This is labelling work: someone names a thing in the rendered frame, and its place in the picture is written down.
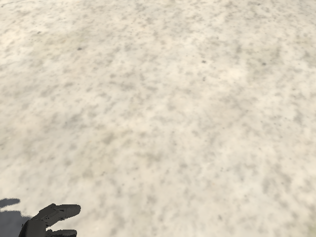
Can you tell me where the robot left hand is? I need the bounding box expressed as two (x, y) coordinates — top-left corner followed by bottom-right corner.
(19, 203), (81, 237)

